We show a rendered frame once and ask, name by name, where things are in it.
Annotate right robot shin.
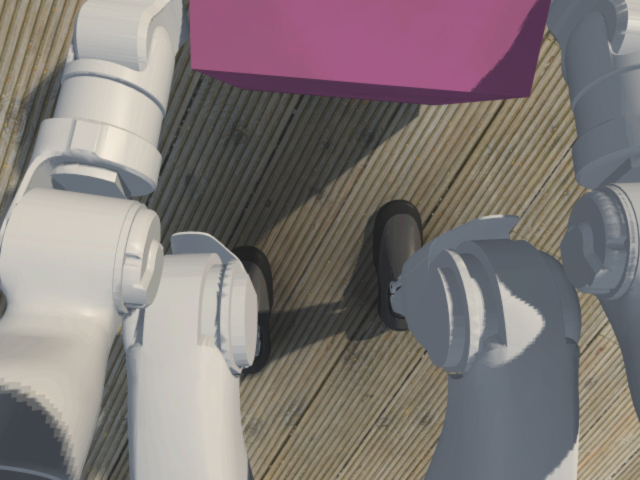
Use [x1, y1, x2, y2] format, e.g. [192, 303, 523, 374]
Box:
[390, 214, 582, 349]

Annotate robot right forearm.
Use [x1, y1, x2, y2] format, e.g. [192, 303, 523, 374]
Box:
[546, 0, 640, 190]

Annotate robot left foot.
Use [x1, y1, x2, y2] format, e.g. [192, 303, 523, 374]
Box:
[231, 246, 273, 374]

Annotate robot left forearm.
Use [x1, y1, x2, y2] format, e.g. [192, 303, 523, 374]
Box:
[0, 0, 190, 295]

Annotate left robot upper arm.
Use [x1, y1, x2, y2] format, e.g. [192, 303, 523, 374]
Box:
[0, 187, 164, 480]

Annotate right robot upper arm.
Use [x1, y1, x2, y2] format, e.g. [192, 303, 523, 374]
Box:
[560, 182, 640, 422]

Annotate carton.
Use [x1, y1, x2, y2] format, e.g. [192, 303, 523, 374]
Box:
[189, 0, 551, 105]

